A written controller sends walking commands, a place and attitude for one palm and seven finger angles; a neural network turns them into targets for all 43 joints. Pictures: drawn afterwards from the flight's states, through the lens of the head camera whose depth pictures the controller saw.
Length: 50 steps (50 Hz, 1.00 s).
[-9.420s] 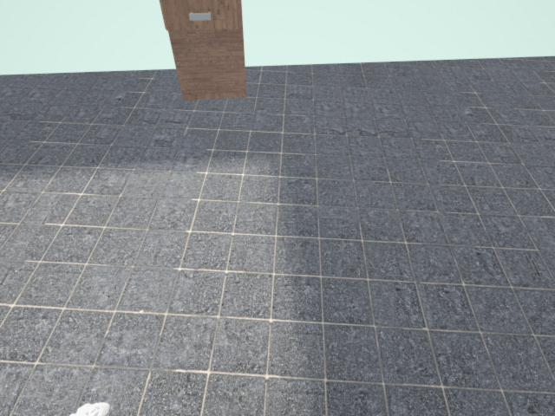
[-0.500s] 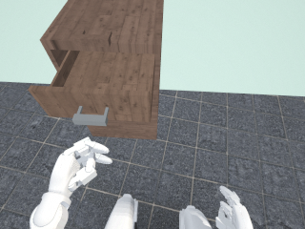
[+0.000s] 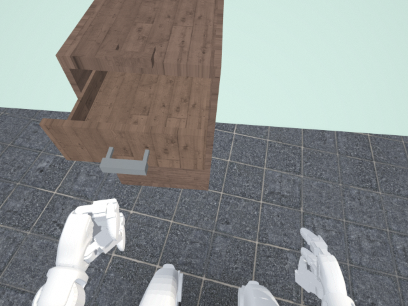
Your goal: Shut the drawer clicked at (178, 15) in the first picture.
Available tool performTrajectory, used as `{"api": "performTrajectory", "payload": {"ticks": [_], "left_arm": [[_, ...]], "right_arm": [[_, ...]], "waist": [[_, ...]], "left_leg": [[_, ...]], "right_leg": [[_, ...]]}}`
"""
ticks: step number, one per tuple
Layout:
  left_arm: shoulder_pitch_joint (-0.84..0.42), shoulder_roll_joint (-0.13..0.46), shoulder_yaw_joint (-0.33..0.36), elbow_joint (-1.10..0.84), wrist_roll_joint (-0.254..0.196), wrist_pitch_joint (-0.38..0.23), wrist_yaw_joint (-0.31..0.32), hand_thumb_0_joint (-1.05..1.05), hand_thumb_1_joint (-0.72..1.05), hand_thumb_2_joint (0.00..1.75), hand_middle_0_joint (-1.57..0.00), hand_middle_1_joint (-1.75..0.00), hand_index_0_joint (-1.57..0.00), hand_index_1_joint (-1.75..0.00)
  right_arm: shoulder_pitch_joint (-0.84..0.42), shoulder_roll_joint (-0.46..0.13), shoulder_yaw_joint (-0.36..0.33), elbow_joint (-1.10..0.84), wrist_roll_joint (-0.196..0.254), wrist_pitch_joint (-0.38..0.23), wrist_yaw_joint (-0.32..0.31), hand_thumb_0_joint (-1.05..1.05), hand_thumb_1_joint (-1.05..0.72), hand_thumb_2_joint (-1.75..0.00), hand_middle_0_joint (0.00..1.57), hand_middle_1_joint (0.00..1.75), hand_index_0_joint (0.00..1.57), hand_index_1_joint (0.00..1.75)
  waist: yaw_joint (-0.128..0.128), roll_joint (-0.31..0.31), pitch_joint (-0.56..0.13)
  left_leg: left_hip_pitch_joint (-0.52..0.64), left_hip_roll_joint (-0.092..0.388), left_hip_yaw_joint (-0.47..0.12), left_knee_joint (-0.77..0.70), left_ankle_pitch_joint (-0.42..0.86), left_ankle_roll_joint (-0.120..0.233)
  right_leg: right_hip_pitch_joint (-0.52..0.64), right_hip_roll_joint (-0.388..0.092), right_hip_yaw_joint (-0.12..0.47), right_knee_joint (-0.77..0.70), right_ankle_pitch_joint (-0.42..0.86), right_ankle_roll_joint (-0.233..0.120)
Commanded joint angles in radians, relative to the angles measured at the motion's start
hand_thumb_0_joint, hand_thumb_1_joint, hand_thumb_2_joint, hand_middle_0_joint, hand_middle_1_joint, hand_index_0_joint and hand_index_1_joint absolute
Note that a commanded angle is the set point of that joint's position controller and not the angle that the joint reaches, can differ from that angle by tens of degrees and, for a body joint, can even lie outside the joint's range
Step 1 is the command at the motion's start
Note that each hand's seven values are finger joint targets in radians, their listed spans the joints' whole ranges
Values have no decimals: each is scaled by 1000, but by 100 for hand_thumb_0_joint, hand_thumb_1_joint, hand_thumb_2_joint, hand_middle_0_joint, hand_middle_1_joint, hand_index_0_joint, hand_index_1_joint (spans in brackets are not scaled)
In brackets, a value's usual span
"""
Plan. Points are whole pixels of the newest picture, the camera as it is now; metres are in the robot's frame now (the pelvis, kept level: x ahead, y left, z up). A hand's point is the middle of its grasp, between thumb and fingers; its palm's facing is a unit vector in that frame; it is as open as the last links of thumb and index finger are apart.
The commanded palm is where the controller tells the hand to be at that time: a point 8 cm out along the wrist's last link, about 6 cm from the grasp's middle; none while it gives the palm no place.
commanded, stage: raise the hand and make a fist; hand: left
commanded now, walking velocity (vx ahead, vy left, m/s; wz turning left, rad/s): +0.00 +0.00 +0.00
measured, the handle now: (126, 159) +0.44 +0.23 -0.05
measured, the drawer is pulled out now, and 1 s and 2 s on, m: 0.20 0.20 0.20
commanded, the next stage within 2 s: bring the fist close to the handle in 0.62 s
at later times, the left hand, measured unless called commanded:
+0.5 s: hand (117, 224) +0.25 +0.17 +0.04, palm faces -0.03 -1.00 -0.06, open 3.3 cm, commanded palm +0.23 +0.23 +0.05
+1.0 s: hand (119, 220) +0.27 +0.18 +0.02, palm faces -0.04 -1.00 -0.05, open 3.3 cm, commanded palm +0.26 +0.24 +0.02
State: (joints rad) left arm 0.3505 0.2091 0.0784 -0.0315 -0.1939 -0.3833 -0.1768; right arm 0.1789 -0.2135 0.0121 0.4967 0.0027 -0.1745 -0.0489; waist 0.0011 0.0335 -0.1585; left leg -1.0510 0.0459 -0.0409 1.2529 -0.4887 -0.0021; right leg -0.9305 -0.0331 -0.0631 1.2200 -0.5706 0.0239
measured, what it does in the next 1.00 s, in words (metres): stands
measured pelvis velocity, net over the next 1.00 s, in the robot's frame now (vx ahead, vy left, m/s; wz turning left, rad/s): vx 0.00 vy -0.02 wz -0.01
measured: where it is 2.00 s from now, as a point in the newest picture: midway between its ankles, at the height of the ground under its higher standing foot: outside the picture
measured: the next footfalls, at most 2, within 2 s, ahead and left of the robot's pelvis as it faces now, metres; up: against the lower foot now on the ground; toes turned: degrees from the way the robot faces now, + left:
none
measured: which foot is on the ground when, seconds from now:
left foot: down 0.00-1.00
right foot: down 0.00-1.00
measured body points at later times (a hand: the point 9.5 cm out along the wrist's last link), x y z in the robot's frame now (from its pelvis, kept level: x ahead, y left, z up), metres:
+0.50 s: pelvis +0.01 -0.01 +0.00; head +0.09 +0.00 +0.45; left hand +0.25 +0.23 +0.05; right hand +0.19 -0.25 -0.08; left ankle +0.06 +0.12 -0.63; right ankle +0.01 -0.14 -0.63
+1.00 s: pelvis +0.00 -0.02 -0.02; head +0.09 -0.01 +0.42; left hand +0.26 +0.23 +0.02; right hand +0.19 -0.26 -0.10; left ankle +0.06 +0.12 -0.63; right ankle +0.01 -0.14 -0.63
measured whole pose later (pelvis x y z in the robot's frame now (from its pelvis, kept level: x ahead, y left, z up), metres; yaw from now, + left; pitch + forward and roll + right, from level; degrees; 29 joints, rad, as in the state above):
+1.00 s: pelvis +0.00 -0.02 -0.02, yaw +0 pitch +19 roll -3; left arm 0.19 0.25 0.21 0.17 -0.26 -0.42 -0.31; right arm 0.19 -0.24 0.01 0.55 0.01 -0.17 -0.06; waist -0.01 0.03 -0.18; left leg -1.15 0.06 -0.06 1.32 -0.52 -0.03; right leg -1.03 -0.02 -0.07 1.31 -0.61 0.00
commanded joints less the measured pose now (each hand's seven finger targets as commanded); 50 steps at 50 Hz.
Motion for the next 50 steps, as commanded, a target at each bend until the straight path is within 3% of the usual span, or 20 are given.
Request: {"api": "performTrajectory", "payload": {"ticks": [1, 8, 9, 15, 19, 22, 32, 33, 36, 39, 41, 46, 50], "left_arm": [[-57, 104, 87, -200, -15, -47, -12, 0, 90, 90, -140, -160, -140, -160], [-83, 106, 101, -204, -35, -54, -38, 0, 90, 90, -140, -160, -140, -160], [-80, 131, 126, -194, -37, -53, -42, 0, 90, 90, -140, -160, -140, -160], [-36, 118, 130, -175, -54, -46, -71, 0, 90, 90, -140, -160, -140, -160], [-47, 149, 161, -167, -58, -50, -65, 0, 90, 90, -140, -160, -140, -160], [-51, 135, 148, -187, -59, -64, -60, 0, 90, 90, -140, -160, -140, -160], [-33, 161, 194, -138, -81, -82, -91, 0, 90, 90, -140, -160, -140, -160], [-26, 150, 186, -145, -83, -84, -96, 0, 90, 90, -140, -160, -140, -160], [-37, 153, 189, -135, -88, -84, -103, 0, 90, 90, -140, -160, -140, -160], [-117, 143, 175, -63, -83, -94, -112, 0, 90, 90, -140, -160, -140, -160], [-177, 163, 191, -30, -81, -109, -120, 0, 90, 90, -140, -160, -140, -160], [-255, 185, 206, -27, -85, -122, -139, 0, 90, 90, -140, -160, -140, -160], [-267, 198, 227, 4, -86, -98, -139, 0, 90, 90, -140, -160, -140, -160]], "right_arm": [[-11, -137, -62, -148, 7, -27, -7, 0, -90, -90, 20, 30, 20, 30], [-7, -133, -58, -141, 7, -21, -9, 0, -90, -90, 20, 30, 20, 30], [-7, -135, -61, -136, 8, -21, -12, 0, -90, -90, 20, 30, 20, 30], [-4, -137, -68, -128, 13, -24, -11, 0, -90, -90, 20, 30, 20, 30], [-9, -138, -72, -120, 13, -22, -13, 0, -90, -90, 20, 30, 20, 30], [-4, -136, -72, -121, 13, -25, -11, 0, -90, -90, 20, 30, 20, 30], [-5, -137, -79, -109, 19, -24, -14, 0, -90, -90, 20, 30, 20, 30], [-8, -134, -79, -111, 20, -26, -13, 0, -90, -90, 20, 30, 20, 30], [-11, -136, -78, -108, 21, -29, -14, 0, -90, -90, 20, 30, 20, 30], [-6, -143, -74, -92, 16, -32, -18, 0, -90, -90, 20, 30, 20, 30], [-6, -152, -70, -87, 15, -37, -19, 0, -90, -90, 20, 30, 20, 30], [-1, -160, -67, -91, 10, -48, -19, 0, -90, -90, 20, 30, 20, 30], [-2, -163, -68, -88, 9, -39, -14, 0, -90, -90, 20, 30, 20, 30]], "waist": [[-14, 24, -219], [-22, 27, -234], [-19, 15, -237], [-12, 24, -257], [-13, 5, -238], [-14, 29, -258], [-20, 1, -242], [-16, 24, -241], [-23, 11, -223], [-46, -32, -185], [-44, -4, -183], [-29, 22, -284], [-18, 37, -318]], "left_leg": [[286, -31, -16, -215, 121, 20], [296, -31, -9, -197, 167, 22], [289, -30, -10, -190, 181, 25], [303, -32, -3, -192, 228, 23], [275, -32, -1, -190, 207, 26], [288, -35, 6, -188, 215, 26], [264, -36, 16, -179, 210, 28], [265, -37, 19, -178, 206, 28], [260, -36, 14, -178, 189, 28], [201, -36, 9, -143, 153, 32], [175, -37, 10, -129, 107, 29], [184, -35, 11, -101, 142, 32], [172, -35, 15, -82, 165, 32]], "right_leg": [[38, 56, -30, -186, 137, -47], [50, 58, -23, -191, 173, -46], [56, 61, -22, -187, 185, -47], [82, 59, -22, -187, 233, -46], [83, 61, -16, -193, 212, -45], [86, 56, -12, -192, 223, -44], [103, 58, 5, -207, 230, -39], [100, 57, 7, -209, 224, -40], [85, 58, 4, -211, 203, -39], [29, 61, 9, -195, 160, -36], [-8, 59, 16, -186, 101, -39], [-6, 58, 21, -144, 137, -44], [-13, 58, 25, -123, 167, -44]]}}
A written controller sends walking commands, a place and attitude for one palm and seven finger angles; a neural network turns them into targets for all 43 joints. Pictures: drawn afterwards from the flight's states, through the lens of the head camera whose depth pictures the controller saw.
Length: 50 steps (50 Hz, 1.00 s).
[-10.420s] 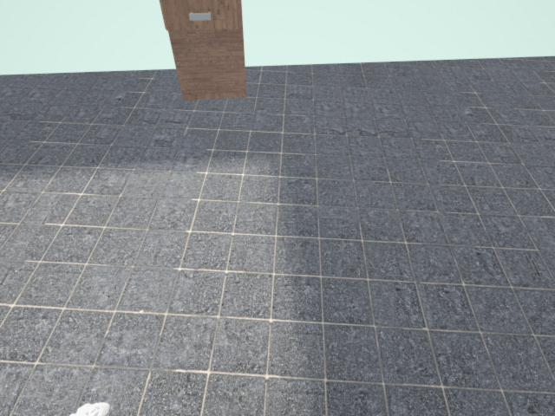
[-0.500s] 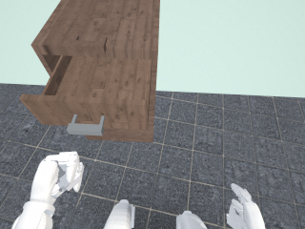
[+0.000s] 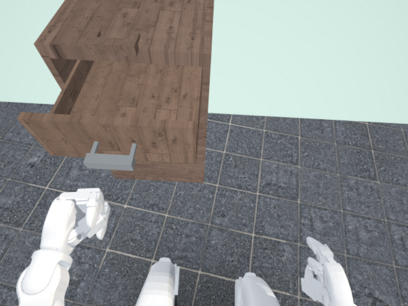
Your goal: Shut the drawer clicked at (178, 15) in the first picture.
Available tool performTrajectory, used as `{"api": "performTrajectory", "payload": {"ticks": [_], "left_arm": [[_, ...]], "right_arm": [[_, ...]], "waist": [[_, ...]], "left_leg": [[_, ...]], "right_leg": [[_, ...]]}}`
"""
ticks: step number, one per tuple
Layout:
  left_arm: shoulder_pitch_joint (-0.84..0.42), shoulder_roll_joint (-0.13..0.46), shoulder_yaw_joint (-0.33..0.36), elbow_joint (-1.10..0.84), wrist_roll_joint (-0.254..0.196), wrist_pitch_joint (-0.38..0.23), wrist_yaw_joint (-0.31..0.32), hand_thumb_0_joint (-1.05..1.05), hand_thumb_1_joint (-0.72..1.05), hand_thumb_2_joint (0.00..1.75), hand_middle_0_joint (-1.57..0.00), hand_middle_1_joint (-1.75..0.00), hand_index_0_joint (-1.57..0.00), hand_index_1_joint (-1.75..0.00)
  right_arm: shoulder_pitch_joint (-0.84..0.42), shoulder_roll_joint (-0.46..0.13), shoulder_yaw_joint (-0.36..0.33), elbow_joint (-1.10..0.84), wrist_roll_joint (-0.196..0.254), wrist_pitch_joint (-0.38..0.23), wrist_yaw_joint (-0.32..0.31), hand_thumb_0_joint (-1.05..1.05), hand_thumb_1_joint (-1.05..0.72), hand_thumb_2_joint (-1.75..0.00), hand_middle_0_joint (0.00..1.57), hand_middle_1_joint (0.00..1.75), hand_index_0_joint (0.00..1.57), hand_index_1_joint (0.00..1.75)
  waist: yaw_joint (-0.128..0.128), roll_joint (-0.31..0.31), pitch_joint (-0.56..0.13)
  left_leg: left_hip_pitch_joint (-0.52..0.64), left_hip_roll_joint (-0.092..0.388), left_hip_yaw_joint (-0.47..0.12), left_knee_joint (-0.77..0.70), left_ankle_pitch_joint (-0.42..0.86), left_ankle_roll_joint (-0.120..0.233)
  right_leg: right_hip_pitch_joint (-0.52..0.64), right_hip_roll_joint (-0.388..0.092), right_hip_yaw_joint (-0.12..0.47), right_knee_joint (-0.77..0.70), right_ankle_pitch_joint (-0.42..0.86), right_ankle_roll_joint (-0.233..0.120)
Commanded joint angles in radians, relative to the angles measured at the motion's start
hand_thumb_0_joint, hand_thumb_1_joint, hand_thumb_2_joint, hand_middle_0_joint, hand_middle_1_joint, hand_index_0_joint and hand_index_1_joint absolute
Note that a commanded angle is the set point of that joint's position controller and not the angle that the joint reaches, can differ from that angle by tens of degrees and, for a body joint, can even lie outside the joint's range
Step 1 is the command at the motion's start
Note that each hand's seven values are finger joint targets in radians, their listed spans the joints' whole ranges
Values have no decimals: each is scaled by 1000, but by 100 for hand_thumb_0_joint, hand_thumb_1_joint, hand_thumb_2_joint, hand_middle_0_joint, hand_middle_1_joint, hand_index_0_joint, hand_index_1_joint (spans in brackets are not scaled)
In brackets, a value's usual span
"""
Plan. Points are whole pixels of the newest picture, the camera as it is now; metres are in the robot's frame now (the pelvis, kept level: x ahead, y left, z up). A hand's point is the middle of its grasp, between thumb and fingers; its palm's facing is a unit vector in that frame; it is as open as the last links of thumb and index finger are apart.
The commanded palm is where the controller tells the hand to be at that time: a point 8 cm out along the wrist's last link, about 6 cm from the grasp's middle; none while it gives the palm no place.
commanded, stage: bring the fist close to the handle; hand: left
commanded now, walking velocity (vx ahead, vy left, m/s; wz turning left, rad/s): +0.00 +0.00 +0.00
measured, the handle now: (112, 154) +0.44 +0.25 -0.04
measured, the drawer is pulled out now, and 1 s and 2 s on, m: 0.20 0.20 0.16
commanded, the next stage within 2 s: push the drawer shut in 1.12 s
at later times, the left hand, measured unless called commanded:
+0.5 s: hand (112, 203) +0.31 +0.21 -0.02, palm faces -0.04 -1.00 -0.04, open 3.3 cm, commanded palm +0.30 +0.26 -0.01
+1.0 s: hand (121, 196) +0.33 +0.20 -0.04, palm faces -0.02 -1.00 -0.06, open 3.3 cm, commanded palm +0.32 +0.25 -0.03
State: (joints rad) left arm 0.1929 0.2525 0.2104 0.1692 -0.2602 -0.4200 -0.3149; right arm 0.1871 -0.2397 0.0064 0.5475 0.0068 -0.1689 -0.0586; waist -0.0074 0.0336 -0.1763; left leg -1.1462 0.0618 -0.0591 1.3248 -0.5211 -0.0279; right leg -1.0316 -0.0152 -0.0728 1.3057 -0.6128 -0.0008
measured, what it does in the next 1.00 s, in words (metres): lowers itself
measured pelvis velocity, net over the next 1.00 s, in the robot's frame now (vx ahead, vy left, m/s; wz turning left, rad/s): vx -0.01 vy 0.01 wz -0.04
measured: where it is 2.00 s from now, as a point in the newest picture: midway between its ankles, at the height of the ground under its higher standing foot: outside the picture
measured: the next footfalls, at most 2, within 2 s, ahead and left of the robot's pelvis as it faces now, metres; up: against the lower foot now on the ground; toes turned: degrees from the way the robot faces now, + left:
none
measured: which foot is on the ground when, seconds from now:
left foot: down 0.00-1.00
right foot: down 0.00-1.00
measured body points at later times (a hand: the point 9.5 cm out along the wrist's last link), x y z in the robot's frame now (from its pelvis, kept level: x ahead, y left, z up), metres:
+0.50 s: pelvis -0.01 +0.01 -0.04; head +0.11 +0.03 +0.40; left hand +0.31 +0.26 -0.02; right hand +0.16 -0.24 -0.13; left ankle +0.06 +0.13 -0.61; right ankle +0.01 -0.12 -0.61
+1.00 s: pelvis -0.01 +0.01 -0.05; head +0.13 +0.03 +0.38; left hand +0.33 +0.26 -0.03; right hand +0.15 -0.24 -0.16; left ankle +0.06 +0.13 -0.61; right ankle +0.01 -0.12 -0.61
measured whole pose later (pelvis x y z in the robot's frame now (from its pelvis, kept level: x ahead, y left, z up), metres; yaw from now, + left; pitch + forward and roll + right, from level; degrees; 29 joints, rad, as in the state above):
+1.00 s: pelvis -0.01 +0.01 -0.05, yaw -2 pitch +28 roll -3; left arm -0.10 0.27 0.24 0.35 -0.21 -0.42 -0.23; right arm 0.17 -0.24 0.01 0.56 0.00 -0.04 -0.02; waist -0.03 0.03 -0.20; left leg -1.44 0.07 -0.04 1.52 -0.57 -0.01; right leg -1.33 -0.01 -0.04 1.51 -0.66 0.02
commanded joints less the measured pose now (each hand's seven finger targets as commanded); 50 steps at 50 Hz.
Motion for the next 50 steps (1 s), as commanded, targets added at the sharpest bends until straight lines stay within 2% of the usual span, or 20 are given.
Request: {"api": "performTrajectory", "payload": {"ticks": [1, 3, 4, 6, 8, 12, 14, 16, 17, 24, 25, 26, 28, 29, 30, 35, 37, 41, 44, 50], "left_arm": [[-107, 148, 91, -183, -19, -54, 1, 0, 90, 90, -140, -160, -140, -160], [-127, 144, 88, -186, -17, -48, 7, 0, 90, 90, -140, -160, -140, -160], [-125, 150, 95, -165, -17, -42, 10, 0, 90, 90, -140, -160, -140, -160], [-138, 144, 90, -170, -14, -46, 15, 0, 90, 90, -140, -160, -140, -160], [-141, 128, 76, -163, -12, -51, 21, 0, 90, 90, -140, -160, -140, -160], [-206, 151, 98, -123, -5, -73, 32, 0, 90, 90, -140, -160, -140, -160], [-249, 163, 100, -113, -2, -86, 33, 0, 90, 90, -140, -160, -140, -160], [-281, 159, 96, -99, 5, -92, 30, 0, 90, 90, -140, -160, -140, -160], [-310, 143, 76, -107, 4, -94, 28, 0, 90, 90, -140, -160, -140, -160], [-392, 178, 101, -53, 11, -76, 31, 0, 90, 90, -140, -160, -140, -160], [-378, 172, 102, -52, 16, -73, 34, 0, 90, 90, -140, -160, -140, -160], [-390, 170, 97, -65, 14, -73, 39, 0, 90, 90, -140, -160, -140, -160], [-396, 158, 89, -28, 19, -63, 47, 0, 90, 90, -140, -160, -140, -160], [-419, 168, 93, -5, 25, -63, 51, 0, 90, 90, -140, -160, -140, -160], [-442, 180, 110, -6, 27, -67, 57, 0, 90, 90, -140, -160, -140, -160], [-497, 164, 80, -13, 44, -87, 69, 0, 90, 90, -140, -160, -140, -160], [-462, 158, 79, -32, 45, -90, 74, 0, 90, 90, -140, -160, -140, -160], [-406, 172, 94, -43, 41, -68, 83, 0, 90, 90, -140, -160, -140, -160], [-438, 191, 117, -14, 40, -65, 92, 0, 90, 90, -140, -160, -140, -160], [-458, 176, 100, -30, 28, -90, 70, 0, 90, 90, -140, -160, -140, -160]], "right_arm": [[-10, -135, -63, -138, 6, -41, -1, 0, -90, -90, 20, 30, 20, 30], [-10, -139, -64, -138, 5, -36, 2, 0, -90, -90, 20, 30, 20, 30], [-9, -140, -63, -135, 3, -32, 1, 0, -90, -90, 20, 30, 20, 30], [-7, -142, -65, -135, 3, -27, 6, 0, -90, -90, 20, 30, 20, 30], [-5, -142, -67, -136, 2, -24, 11, 0, -90, -90, 20, 30, 20, 30], [-3, -151, -68, -122, -1, -15, 10, 0, -90, -90, 20, 30, 20, 30], [-3, -155, -65, -116, -2, -11, 8, 0, -90, -90, 20, 30, 20, 30], [-3, -160, -68, -114, -2, -8, 6, 0, -90, -90, 20, 30, 20, 30], [-6, -159, -66, -113, -3, -7, 7, 0, -90, -90, 20, 30, 20, 30], [4, -174, -67, -100, -4, 9, 4, 0, -90, -90, 20, 30, 20, 30], [3, -174, -67, -103, -5, 13, 8, 0, -90, -90, 20, 30, 20, 30], [3, -174, -67, -104, -6, 17, 11, 0, -90, -90, 20, 30, 20, 30], [3, -175, -67, -104, -6, 29, 15, 0, -90, -90, 20, 30, 20, 30], [8, -177, -65, -99, -6, 33, 14, 0, -90, -90, 20, 30, 20, 30], [8, -178, -65, -97, -8, 39, 15, 0, -90, -90, 20, 30, 20, 30], [13, -181, -67, -99, -11, 52, 22, 0, -90, -90, 20, 30, 20, 30], [14, -179, -72, -103, -13, 59, 28, 0, -90, -90, 20, 30, 20, 30], [13, -175, -70, -116, -8, 81, 34, 0, -90, -90, 20, 30, 20, 30], [11, -172, -65, -112, -4, 93, 27, 0, -90, -90, 20, 30, 20, 30], [11, -168, -67, -103, -3, 89, 20, 0, -90, -90, 20, 30, 20, 30]], "waist": [[-12, 29, -291], [-12, 32, -297], [-12, 4, -298], [-9, 26, -315], [-15, 12, -313], [-25, -9, -310], [-30, 7, -306], [-30, 15, -336], [-33, 45, -343], [-34, 43, -410], [-23, 73, -425], [-25, 68, -439], [-32, 54, -423], [-41, 45, -408], [-37, 36, -420], [-39, 83, -467], [-27, 97, -503], [-21, 58, -490], [-34, 15, -435], [-39, 34, -466]], "left_leg": [[261, -50, 33, -155, 190, 57], [254, -49, 30, -151, 186, 56], [240, -48, 25, -143, 198, 58], [246, -47, 24, -137, 204, 55], [237, -48, 24, -130, 195, 54], [186, -46, 23, -98, 156, 55], [170, -45, 18, -88, 133, 56], [181, -43, 16, -81, 127, 53], [185, -46, 15, -80, 119, 53], [197, -38, -3, -47, 149, 48], [213, -39, -3, -50, 164, 44], [223, -37, -7, -48, 177, 42], [199, -38, -5, -39, 157, 43], [183, -36, -11, -31, 149, 43], [178, -36, -12, -24, 158, 44], [225, -31, -26, -10, 194, 34], [247, -30, -22, -5, 232, 31], [223, -32, -20, -14, 231, 35], [147, -35, -10, -2, 164, 45], [159, -38, 3, 9, 173, 48]], "right_leg": [[81, 40, 33, -210, 203, -18], [69, 40, 29, -198, 198, -18], [67, 43, 23, -184, 211, -21], [45, 40, 21, -169, 218, -20], [31, 40, 19, -164, 210, -19], [-19, 41, 22, -140, 171, -18], [-52, 45, 21, -123, 145, -22], [-78, 42, 18, -109, 142, -22], [-91, 41, 17, -104, 136, -23], [-147, 44, 5, -53, 160, -27], [-156, 41, 3, -48, 168, -29], [-157, 40, 1, -42, 178, -28], [-174, 41, 0, -39, 166, -27], [-195, 44, -3, -27, 162, -28], [-193, 44, -1, -22, 169, -27], [-245, 43, -8, 10, 180, -33], [-235, 40, -7, 15, 202, -34], [-195, 43, -6, 4, 212, -32], [-189, 50, 2, -5, 180, -28], [-171, 47, 13, -17, 189, -26]]}}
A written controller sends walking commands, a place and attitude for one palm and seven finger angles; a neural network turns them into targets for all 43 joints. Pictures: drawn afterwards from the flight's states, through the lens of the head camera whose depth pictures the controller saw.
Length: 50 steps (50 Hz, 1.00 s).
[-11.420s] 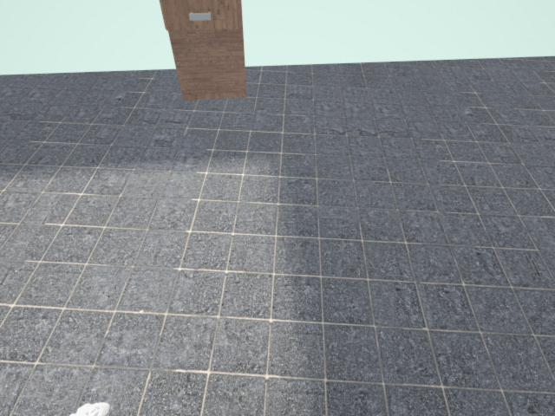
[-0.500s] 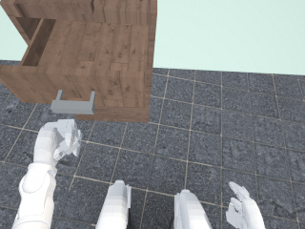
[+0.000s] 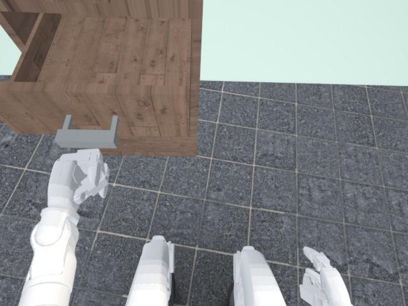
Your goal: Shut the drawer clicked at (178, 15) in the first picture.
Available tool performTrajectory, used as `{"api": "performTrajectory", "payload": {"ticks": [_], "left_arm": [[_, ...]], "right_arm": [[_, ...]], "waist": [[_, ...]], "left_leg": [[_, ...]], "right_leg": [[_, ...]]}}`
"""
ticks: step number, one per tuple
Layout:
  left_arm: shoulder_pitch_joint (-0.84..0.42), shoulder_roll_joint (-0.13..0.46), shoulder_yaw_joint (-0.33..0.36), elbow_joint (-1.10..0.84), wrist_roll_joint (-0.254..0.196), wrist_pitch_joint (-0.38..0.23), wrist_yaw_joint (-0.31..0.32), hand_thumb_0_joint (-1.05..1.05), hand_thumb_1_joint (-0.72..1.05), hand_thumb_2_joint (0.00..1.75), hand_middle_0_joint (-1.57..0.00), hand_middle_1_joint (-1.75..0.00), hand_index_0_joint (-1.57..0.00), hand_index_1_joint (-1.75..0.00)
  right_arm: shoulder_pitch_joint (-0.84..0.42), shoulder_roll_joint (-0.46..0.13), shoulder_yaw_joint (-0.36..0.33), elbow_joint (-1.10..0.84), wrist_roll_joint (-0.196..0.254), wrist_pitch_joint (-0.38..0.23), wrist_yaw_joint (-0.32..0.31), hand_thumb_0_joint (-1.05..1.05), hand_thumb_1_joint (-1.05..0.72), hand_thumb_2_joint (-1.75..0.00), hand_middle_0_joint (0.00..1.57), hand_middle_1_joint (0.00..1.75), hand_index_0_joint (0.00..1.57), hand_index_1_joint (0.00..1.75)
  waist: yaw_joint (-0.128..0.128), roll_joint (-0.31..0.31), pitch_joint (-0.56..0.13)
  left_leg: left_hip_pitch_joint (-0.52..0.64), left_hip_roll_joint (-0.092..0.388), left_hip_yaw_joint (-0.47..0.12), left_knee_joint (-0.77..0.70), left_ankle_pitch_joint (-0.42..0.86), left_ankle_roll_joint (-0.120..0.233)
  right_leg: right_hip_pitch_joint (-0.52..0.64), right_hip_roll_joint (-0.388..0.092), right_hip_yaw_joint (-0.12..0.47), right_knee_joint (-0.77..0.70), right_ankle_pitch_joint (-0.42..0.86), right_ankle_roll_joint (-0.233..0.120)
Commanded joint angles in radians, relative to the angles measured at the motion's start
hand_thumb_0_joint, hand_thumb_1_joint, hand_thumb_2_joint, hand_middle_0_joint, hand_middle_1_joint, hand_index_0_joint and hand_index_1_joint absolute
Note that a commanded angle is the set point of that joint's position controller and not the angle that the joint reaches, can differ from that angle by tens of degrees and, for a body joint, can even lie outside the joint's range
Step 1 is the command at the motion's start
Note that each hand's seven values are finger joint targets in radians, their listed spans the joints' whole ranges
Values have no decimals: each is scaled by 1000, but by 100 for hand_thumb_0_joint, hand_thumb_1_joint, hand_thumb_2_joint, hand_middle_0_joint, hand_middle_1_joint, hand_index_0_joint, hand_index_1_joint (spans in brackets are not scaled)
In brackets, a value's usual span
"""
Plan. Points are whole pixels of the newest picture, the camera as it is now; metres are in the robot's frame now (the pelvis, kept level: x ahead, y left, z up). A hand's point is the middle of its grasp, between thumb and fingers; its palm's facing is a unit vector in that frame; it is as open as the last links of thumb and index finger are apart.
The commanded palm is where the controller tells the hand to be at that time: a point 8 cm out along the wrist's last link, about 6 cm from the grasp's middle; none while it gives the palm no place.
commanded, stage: bring the fist close to the handle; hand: left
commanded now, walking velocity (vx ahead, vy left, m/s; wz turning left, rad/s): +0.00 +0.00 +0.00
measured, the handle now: (90, 129) +0.44 +0.25 +0.01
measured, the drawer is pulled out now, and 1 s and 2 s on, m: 0.20 0.16 0.03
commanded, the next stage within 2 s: push the drawer shut in 0.12 s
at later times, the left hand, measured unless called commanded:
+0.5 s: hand (103, 166) +0.36 +0.21 +0.01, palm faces +0.01 -1.00 -0.06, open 3.2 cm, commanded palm +0.36 +0.25 +0.02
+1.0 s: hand (103, 147) +0.40 +0.22 +0.01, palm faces +0.01 -1.00 -0.06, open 2.9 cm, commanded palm +0.41 +0.25 +0.02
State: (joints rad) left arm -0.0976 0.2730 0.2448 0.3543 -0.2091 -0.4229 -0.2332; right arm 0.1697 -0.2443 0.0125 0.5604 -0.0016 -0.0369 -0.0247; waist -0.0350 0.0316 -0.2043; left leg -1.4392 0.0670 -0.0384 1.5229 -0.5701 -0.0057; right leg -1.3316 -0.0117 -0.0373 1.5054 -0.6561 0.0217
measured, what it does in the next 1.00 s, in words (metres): stands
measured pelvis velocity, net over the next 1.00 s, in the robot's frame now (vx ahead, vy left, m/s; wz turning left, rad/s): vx -0.02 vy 0.00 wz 0.00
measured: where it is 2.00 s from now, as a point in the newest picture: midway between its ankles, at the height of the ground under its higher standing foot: outside the picture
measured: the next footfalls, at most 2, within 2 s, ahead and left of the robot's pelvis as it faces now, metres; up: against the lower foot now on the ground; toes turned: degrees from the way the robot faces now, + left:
none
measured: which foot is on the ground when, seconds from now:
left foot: down 0.00-1.00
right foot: down 0.00-1.00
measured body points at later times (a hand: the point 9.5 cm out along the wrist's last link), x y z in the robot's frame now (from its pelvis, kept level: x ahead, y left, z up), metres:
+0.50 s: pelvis +0.00 -0.01 -0.01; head +0.14 +0.01 +0.42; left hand +0.36 +0.26 +0.02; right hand +0.16 -0.26 -0.11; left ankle +0.06 +0.12 -0.56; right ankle +0.03 -0.14 -0.56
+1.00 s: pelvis -0.02 +0.00 -0.01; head +0.12 +0.04 +0.41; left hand +0.40 +0.27 +0.01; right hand +0.10 -0.26 -0.12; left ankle +0.06 +0.12 -0.56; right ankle +0.03 -0.14 -0.56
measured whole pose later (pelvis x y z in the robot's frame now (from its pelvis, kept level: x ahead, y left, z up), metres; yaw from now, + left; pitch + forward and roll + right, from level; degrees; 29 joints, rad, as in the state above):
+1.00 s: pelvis -0.02 +0.00 -0.01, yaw +0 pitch +28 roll -5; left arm -0.52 0.39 0.31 0.77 -0.16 -0.45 -0.28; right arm 0.21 -0.26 0.03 0.64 -0.02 -0.05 -0.06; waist -0.07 0.02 -0.19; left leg -1.52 0.06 -0.07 1.56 -0.53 -0.01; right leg -1.40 -0.01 -0.06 1.53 -0.62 0.02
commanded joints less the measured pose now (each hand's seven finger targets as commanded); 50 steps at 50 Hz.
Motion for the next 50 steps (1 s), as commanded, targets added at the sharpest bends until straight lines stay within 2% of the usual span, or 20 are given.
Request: {"api": "performTrajectory", "payload": {"ticks": [1, 8, 11, 13, 16, 19, 23, 24, 26, 30, 34, 35, 36, 39, 41, 43, 45, 46, 48, 50], "left_arm": [[-155, 159, 68, -218, -24, -90, -17, 0, 90, 90, -140, -160, -140, -160], [-157, 162, 72, -178, -32, -81, -34, 0, 90, 90, -140, -160, -140, -160], [-144, 174, 90, -186, -37, -89, -36, 0, 90, 90, -140, -160, -140, -160], [-206, 194, 105, -165, -34, -94, -34, 0, 90, 90, -140, -160, -140, -160], [-305, 205, 101, -124, -25, -100, -41, 0, 90, 90, -140, -160, -140, -160], [-360, 228, 112, -83, -27, -91, -55, 0, 90, 90, -140, -160, -140, -160], [-395, 231, 112, -67, -26, -69, -67, 0, 90, 90, -140, -160, -140, -160], [-411, 215, 96, -50, -30, -62, -71, 0, 90, 90, -140, -160, -140, -160], [-476, 247, 117, -28, -24, -57, -66, 0, 90, 90, -140, -160, -140, -160], [-555, 253, 118, -17, -16, -68, -59, 0, 90, 90, -140, -160, -140, -160], [-651, 253, 96, 16, -5, -83, -51, 0, 90, 90, -140, -160, -140, -160], [-679, 254, 92, 11, -2, -87, -49, 0, 90, 90, -140, -160, -140, -160], [-671, 270, 105, 45, 3, -86, -45, 0, 90, 90, -140, -160, -140, -160], [-760, 285, 99, 87, 11, -93, -41, 0, 90, 90, -140, -160, -140, -160], [-775, 316, 122, 121, 18, -96, -41, 0, 90, 90, -140, -160, -140, -160], [-807, 296, 104, 145, 18, -95, -42, 0, 90, 90, -140, -160, -140, -160], [-858, 325, 114, 147, 25, -102, -39, 0, 90, 90, -140, -160, -140, -160], [-870, 294, 88, 150, 26, -101, -39, 0, 90, 90, -140, -160, -140, -160], [-886, 320, 109, 160, 31, -102, -26, 0, 90, 90, -140, -160, -140, -160], [-913, 322, 107, 206, 41, -103, -20, 0, 90, 90, -140, -160, -140, -160]], "right_arm": [[28, -164, -74, -114, 7, -44, -15, 0, -90, -90, 20, 30, 20, 30], [24, -163, -74, -111, 12, -43, -18, 0, -90, -90, 20, 30, 20, 30], [24, -159, -74, -113, 11, -46, -19, 0, -90, -90, 20, 30, 20, 30], [22, -160, -73, -105, 10, -45, -25, 0, -90, -90, 20, 30, 20, 30], [29, -164, -68, -91, 9, -51, -31, 0, -90, -90, 20, 30, 20, 30], [42, -171, -66, -84, 9, -57, -37, 0, -90, -90, 20, 30, 20, 30], [56, -178, -70, -79, 9, -56, -35, 0, -90, -90, 20, 30, 20, 30], [62, -180, -67, -76, 9, -57, -34, 0, -90, -90, 20, 30, 20, 30], [69, -184, -69, -62, 10, -54, -39, 0, -90, -90, 20, 30, 20, 30], [83, -185, -68, -43, 4, -57, -41, 0, -90, -90, 20, 30, 20, 30], [91, -190, -64, -29, 3, -62, -43, 0, -90, -90, 20, 30, 20, 30], [94, -191, -64, -24, -1, -61, -44, 0, -90, -90, 20, 30, 20, 30], [96, -192, -63, -22, 0, -58, -44, 0, -90, -90, 20, 30, 20, 30], [103, -195, -57, -11, -3, -59, -47, 0, -90, -90, 20, 30, 20, 30], [106, -199, -54, -12, -4, -53, -48, 0, -90, -90, 20, 30, 20, 30], [109, -197, -52, -9, -4, -51, -46, 0, -90, -90, 20, 30, 20, 30], [116, -205, -50, -8, -8, -49, -46, 0, -90, -90, 20, 30, 20, 30], [117, -201, -50, -6, -8, -47, -43, 0, -90, -90, 20, 30, 20, 30], [126, -208, -52, -4, -12, -44, -42, 0, -90, -90, 20, 30, 20, 30], [133, -210, -49, 4, -14, -39, -38, 0, -90, -90, 20, 30, 20, 30]], "waist": [[-10, 36, -442], [-14, 16, -384], [-4, 27, -412], [-18, 5, -392], [-32, 35, -383], [-34, 35, -411], [-28, 79, -464], [-43, 64, -457], [-51, 43, -444], [-56, 75, -475], [-76, 82, -449], [-74, 94, -472], [-70, 78, -453], [-90, 85, -437], [-78, 93, -439], [-87, 100, -442], [-84, 132, -476], [-89, 152, -471], [-87, 137, -489], [-100, 134, -464]], "left_leg": [[460, -41, -18, -189, 231, 25], [396, -46, -3, -180, 194, 32], [407, -46, 0, -175, 216, 32], [367, -46, 6, -161, 189, 36], [373, -45, 2, -155, 162, 33], [376, -44, -2, -147, 175, 36], [442, -39, -6, -159, 232, 29], [437, -39, -14, -154, 233, 32], [416, -37, -15, -152, 206, 32], [440, -38, -20, -149, 206, 30], [446, -39, -35, -161, 152, 29], [454, -40, -36, -163, 146, 28], [444, -40, -37, -171, 120, 26], [415, -42, -37, -164, 75, 32], [419, -42, -41, -176, 61, 27], [420, -44, -39, -178, 52, 29], [459, -41, -58, -187, 57, 24], [481, -41, -64, -196, 51, 22], [489, -39, -71, -200, 60, 21], [483, -36, -75, -200, 45, 21]], "right_leg": [[130, 44, -23, -215, 238, -49], [148, 44, -9, -232, 219, -46], [162, 44, -5, -227, 237, -47], [161, 45, 5, -232, 216, -42], [115, 48, 2, -226, 187, -45], [121, 50, 5, -222, 196, -47], [117, 45, -5, -218, 245, -48], [99, 48, -11, -211, 246, -48], [95, 46, -9, -217, 227, -43], [70, 45, -15, -209, 219, -46], [25, 47, -23, -209, 176, -49], [26, 44, -22, -210, 173, -48], [29, 46, -21, -216, 154, -49], [9, 46, -19, -214, 129, -48], [11, 46, -20, -214, 117, -51], [9, 45, -20, -219, 116, -50], [-17, 45, -29, -200, 123, -54], [-32, 44, -32, -202, 126, -55], [-25, 43, -34, -200, 134, -54], [-53, 44, -37, -199, 128, -54]]}}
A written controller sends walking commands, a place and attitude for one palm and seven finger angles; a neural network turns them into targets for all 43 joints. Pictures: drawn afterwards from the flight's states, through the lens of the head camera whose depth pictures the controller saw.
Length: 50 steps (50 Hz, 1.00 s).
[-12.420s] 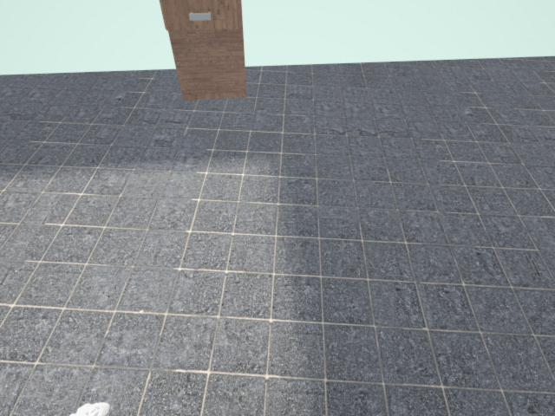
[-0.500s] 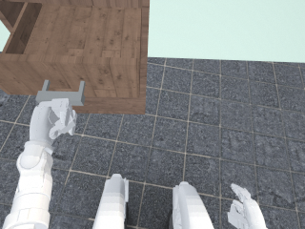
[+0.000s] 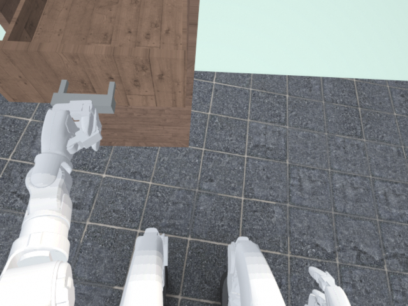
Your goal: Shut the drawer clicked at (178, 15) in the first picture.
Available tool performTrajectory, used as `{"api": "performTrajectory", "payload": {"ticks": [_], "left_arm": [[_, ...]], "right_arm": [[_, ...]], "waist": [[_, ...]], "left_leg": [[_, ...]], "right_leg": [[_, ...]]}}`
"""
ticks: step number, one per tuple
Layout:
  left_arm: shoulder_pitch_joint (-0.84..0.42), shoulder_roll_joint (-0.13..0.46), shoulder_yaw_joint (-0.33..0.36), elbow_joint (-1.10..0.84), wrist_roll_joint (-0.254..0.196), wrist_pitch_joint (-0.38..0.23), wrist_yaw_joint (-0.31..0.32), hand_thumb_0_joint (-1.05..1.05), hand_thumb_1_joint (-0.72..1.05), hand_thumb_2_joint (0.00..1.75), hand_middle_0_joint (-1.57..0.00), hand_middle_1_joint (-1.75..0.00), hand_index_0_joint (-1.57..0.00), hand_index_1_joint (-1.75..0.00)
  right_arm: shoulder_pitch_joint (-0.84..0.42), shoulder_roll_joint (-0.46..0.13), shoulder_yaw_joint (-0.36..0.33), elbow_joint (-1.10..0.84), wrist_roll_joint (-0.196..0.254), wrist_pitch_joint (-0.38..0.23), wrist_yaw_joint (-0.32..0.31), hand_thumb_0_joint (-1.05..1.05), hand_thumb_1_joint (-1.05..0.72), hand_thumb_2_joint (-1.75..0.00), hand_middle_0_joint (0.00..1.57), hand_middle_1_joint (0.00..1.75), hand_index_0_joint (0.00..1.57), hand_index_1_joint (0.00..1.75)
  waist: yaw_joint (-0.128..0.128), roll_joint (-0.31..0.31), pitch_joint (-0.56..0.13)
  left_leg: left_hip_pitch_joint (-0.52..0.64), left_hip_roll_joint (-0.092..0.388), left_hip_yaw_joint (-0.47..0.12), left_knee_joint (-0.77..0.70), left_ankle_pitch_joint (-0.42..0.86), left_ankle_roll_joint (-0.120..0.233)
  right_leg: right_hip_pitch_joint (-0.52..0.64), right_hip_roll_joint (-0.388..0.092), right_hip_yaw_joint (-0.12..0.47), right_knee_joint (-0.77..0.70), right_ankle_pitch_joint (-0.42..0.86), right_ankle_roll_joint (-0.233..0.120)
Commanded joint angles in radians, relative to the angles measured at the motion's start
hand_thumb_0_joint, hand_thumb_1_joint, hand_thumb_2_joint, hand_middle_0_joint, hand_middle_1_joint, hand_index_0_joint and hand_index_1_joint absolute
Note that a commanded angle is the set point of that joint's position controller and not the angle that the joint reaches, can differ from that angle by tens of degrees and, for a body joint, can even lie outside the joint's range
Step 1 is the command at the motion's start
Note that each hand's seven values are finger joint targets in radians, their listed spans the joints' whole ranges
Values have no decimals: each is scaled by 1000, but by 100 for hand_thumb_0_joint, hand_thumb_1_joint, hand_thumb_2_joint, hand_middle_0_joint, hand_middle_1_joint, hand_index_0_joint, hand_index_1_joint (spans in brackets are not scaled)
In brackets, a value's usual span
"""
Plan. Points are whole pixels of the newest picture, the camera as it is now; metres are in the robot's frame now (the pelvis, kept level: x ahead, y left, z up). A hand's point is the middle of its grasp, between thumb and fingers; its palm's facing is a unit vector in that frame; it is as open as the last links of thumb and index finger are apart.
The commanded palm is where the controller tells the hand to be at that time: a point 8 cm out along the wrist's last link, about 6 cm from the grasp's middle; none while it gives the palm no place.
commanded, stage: push the drawer shut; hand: left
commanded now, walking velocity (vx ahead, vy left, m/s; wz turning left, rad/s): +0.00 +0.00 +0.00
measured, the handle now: (86, 94) +0.50 +0.25 +0.03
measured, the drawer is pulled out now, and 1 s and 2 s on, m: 0.16 0.03 0.00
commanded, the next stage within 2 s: pull the fist back off the drawer in 1.78 s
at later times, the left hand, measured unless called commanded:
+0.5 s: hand (99, 104) +0.48 +0.22 +0.02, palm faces +0.01 -1.00 -0.06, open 3.0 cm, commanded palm +0.50 +0.25 +0.03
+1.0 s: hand (102, 77) +0.55 +0.23 +0.02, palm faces +0.01 -1.00 -0.04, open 3.0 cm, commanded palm +0.57 +0.24 +0.03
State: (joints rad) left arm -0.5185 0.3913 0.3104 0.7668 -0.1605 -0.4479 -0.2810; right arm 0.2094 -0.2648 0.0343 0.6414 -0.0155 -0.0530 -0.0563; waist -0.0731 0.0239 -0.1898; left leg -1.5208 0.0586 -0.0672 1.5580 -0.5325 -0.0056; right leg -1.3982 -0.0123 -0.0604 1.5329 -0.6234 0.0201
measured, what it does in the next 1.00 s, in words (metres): stands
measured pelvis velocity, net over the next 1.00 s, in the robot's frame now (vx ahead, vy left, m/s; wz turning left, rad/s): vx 0.00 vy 0.01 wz -0.06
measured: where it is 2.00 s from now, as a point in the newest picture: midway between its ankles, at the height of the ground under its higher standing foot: outside the picture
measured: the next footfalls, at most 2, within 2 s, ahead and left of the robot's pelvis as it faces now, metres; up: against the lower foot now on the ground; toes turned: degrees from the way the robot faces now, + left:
none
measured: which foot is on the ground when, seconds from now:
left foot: down 0.00-1.00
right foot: down 0.00-1.00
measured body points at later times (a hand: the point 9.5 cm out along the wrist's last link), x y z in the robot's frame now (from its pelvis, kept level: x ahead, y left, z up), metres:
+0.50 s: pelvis -0.01 +0.00 -0.01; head +0.16 +0.04 +0.40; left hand +0.48 +0.28 +0.03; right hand +0.07 -0.27 -0.12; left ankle +0.08 +0.12 -0.55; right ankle +0.05 -0.14 -0.55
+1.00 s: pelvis +0.00 +0.01 -0.03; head +0.20 +0.05 +0.37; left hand +0.55 +0.29 +0.03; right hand +0.03 -0.26 -0.13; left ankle +0.08 +0.12 -0.55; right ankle +0.05 -0.14 -0.55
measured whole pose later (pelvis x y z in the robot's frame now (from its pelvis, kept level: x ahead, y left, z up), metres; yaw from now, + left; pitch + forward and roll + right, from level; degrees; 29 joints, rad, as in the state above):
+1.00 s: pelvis +0.00 +0.01 -0.03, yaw -4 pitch +34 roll -8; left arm -1.02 0.68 0.46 1.12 -0.03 -0.36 -0.31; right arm 0.27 -0.26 0.09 0.63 -0.05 0.03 -0.02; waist -0.21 0.03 -0.15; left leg -1.71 0.08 -0.09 1.65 -0.54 0.01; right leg -1.57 0.02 -0.07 1.59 -0.61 0.03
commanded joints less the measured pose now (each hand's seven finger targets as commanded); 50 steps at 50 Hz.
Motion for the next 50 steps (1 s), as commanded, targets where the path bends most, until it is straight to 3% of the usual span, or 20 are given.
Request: {"api": "performTrajectory", "payload": {"ticks": [1, 7, 11, 14, 15, 17, 18, 20, 22, 25, 33, 35, 37, 39, 45, 50], "left_arm": [[-521, 204, 37, -199, -6, -82, 31, 0, 90, 90, -140, -160, -140, -160], [-590, 272, 85, -116, 9, -105, 29, 0, 90, 90, -140, -160, -140, -160], [-655, 269, 73, -69, 11, -111, 21, 0, 90, 90, -140, -160, -140, -160], [-689, 298, 88, -62, 18, -114, 19, 0, 90, 90, -140, -160, -140, -160], [-702, 278, 73, -50, 19, -110, 18, 0, 90, 90, -140, -160, -140, -160], [-714, 320, 102, -4, 22, -99, 20, 0, 90, 90, -140, -160, -140, -160], [-734, 314, 92, 0, 22, -95, 18, 0, 90, 90, -140, -160, -140, -160], [-766, 352, 112, 8, 29, -94, 13, 0, 90, 90, -140, -160, -140, -160], [-779, 372, 124, 40, 29, -82, 8, 0, 90, 90, -140, -160, -140, -160], [-812, 408, 142, 44, 33, -74, -4, 0, 90, 90, -140, -160, -140, -160], [-873, 462, 167, 108, 50, -26, -9, 0, 90, 90, -140, -160, -140, -160], [-913, 485, 169, 91, 67, -23, -6, 0, 90, 90, -140, -160, -140, -160], [-942, 445, 136, 106, 70, -8, -2, 0, 90, 90, -140, -160, -140, -160], [-962, 491, 166, 116, 76, -3, 6, 0, 90, 90, -140, -160, -140, -160], [-1001, 554, 196, 114, 96, 19, 1, 0, 90, 90, -140, -160, -140, -160], [-1035, 563, 193, 114, 115, 34, 3, 0, 90, 90, -140, -160, -140, -160]], "right_arm": [[95, -189, -70, -74, -1, -21, -7, 0, -90, -90, 20, 30, 20, 30], [107, -189, -63, -67, -7, -9, -4, 0, -90, -90, 20, 30, 20, 30], [117, -191, -61, -59, -9, -1, 0, 0, -90, -90, 20, 30, 20, 30], [130, -195, -61, -59, -13, 4, 1, 0, -90, -90, 20, 30, 20, 30], [132, -196, -61, -55, -12, 7, 3, 0, -90, -90, 20, 30, 20, 30], [140, -200, -59, -49, -12, 16, 2, 0, -90, -90, 20, 30, 20, 30], [141, -199, -57, -48, -11, 18, 1, 0, -90, -90, 20, 30, 20, 30], [146, -202, -55, -47, -13, 20, 2, 0, -90, -90, 20, 30, 20, 30], [152, -202, -52, -45, -13, 26, 1, 0, -90, -90, 20, 30, 20, 30], [160, -205, -48, -47, -15, 30, 2, 0, -90, -90, 20, 30, 20, 30], [188, -213, -41, -45, -19, 50, 8, 0, -90, -90, 20, 30, 20, 30], [196, -218, -40, -45, -22, 54, 7, 0, -90, -90, 20, 30, 20, 30], [205, -215, -41, -40, -23, 59, 10, 0, -90, -90, 20, 30, 20, 30], [214, -217, -35, -41, -25, 60, 9, 0, -90, -90, 20, 30, 20, 30], [237, -218, -28, -40, -32, 75, 17, 0, -90, -90, 20, 30, 20, 30], [253, -221, -26, -39, -36, 87, 24, 0, -90, -90, 20, 30, 20, 30]], "waist": [[-69, 136, -476], [-68, 133, -476], [-89, 141, -475], [-85, 170, -504], [-94, 176, -509], [-101, 128, -483], [-112, 122, -477], [-109, 161, -498], [-119, 125, -486], [-116, 184, -525], [-138, 179, -513], [-141, 210, -550], [-159, 222, -536], [-160, 216, -540], [-165, 250, -579], [-173, 283, -576]], "left_leg": [[557, -28, -47, -234, -1, 23], [502, -31, -28, -216, -7, 28], [502, -28, -35, -210, -19, 31], [526, -27, -43, -206, 14, 30], [530, -27, -44, -205, 10, 29], [483, -25, -38, -193, 0, 34], [464, -26, -30, -185, -3, 39], [463, -24, -30, -174, 1, 39], [431, -23, -26, -161, 7, 43], [446, -22, -24, -144, 43, 43], [413, -12, -36, -126, 50, 45], [452, -9, -49, -127, 70, 42], [466, -6, -57, -130, 59, 41], [453, -6, -57, -122, 70, 44], [457, 1, -53, -97, 141, 45], [498, 9, -76, -109, 138, 38]], "right_leg": [[16, 44, -11, -228, 92, -50], [46, 48, -3, -227, 77, -51], [19, 49, -4, -222, 76, -49], [11, 51, -7, -208, 92, -54], [2, 49, -7, -210, 93, -52], [17, 52, -3, -216, 87, -48], [24, 53, 2, -221, 82, -46], [11, 54, 3, -208, 84, -49], [25, 57, 6, -211, 85, -46], [9, 57, 6, -197, 101, -48], [-14, 61, -3, -184, 110, -45], [-43, 61, -12, -168, 117, -47], [-71, 61, -15, -171, 120, -46], [-68, 62, -16, -163, 124, -46], [-56, 67, -18, -157, 157, -47], [-105, 68, -30, -148, 156, -50]]}}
